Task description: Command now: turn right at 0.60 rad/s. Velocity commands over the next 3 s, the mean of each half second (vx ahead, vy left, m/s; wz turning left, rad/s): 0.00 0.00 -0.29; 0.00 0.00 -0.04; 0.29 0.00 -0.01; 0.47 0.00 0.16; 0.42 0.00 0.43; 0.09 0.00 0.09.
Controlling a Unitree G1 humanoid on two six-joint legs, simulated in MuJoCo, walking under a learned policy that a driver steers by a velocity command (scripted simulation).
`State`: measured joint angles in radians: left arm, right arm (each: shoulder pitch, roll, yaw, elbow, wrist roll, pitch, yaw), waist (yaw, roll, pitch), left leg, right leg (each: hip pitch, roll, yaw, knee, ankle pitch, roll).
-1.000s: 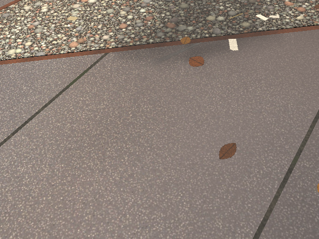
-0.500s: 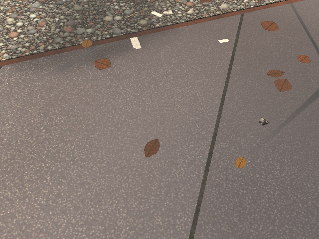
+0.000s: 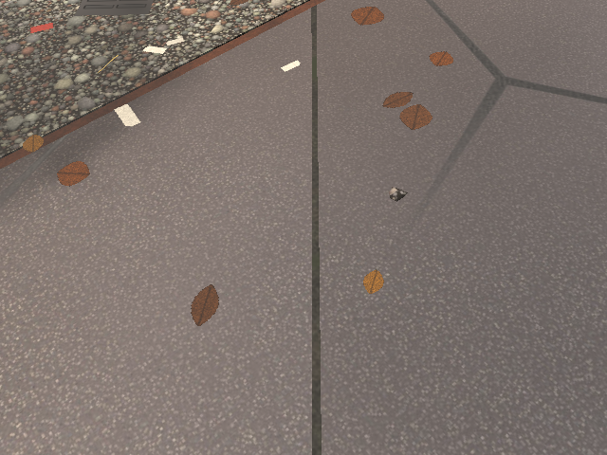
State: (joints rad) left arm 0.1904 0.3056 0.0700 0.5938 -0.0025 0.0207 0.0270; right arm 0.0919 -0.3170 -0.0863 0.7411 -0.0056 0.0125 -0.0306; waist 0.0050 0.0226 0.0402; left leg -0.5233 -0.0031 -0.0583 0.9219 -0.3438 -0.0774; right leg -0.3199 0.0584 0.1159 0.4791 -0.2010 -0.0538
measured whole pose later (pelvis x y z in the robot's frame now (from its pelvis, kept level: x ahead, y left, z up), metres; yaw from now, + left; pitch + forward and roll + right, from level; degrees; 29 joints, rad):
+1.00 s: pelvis +0.01 -0.02 -0.01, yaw -8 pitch -1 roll +0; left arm 0.22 0.21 0.03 0.73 0.01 -0.01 0.01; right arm 0.23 -0.25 -0.04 0.83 -0.01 0.00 -0.04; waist -0.02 0.00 0.03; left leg -0.22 0.06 -0.03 0.52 -0.28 -0.07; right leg -0.20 0.03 0.05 0.54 -0.33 -0.02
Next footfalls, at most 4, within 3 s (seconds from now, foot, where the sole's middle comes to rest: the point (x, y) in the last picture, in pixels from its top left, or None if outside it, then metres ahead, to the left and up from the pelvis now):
0.18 left None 0.07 0.14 -0.78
0.48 right None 0.01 -0.13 -0.78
1.70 right None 0.42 -0.16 -0.78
2.26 left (304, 326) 0.74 0.08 -0.78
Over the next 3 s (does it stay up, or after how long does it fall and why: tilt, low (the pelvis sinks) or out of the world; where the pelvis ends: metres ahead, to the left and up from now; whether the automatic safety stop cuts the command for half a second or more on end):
stays up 0.81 -0.01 -0.01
